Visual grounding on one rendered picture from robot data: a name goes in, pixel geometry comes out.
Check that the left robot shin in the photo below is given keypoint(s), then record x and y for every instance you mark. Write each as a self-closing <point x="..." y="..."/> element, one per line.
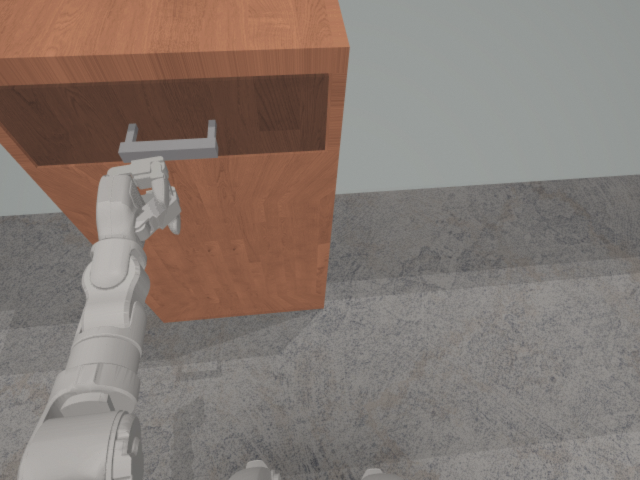
<point x="256" y="463"/>

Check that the robot left hand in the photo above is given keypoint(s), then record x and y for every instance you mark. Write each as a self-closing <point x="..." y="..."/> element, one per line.
<point x="119" y="202"/>

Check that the handle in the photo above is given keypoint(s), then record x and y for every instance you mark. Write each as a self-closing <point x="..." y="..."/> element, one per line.
<point x="179" y="149"/>

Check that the drawer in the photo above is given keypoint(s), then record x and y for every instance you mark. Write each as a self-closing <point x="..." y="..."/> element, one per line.
<point x="76" y="123"/>

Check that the robot left upper arm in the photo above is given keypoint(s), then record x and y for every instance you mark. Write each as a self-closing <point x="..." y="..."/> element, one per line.
<point x="98" y="446"/>

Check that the cabinet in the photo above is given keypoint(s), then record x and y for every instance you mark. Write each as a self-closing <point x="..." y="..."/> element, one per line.
<point x="255" y="228"/>

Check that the robot left forearm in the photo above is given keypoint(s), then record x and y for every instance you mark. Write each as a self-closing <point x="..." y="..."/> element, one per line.
<point x="101" y="372"/>

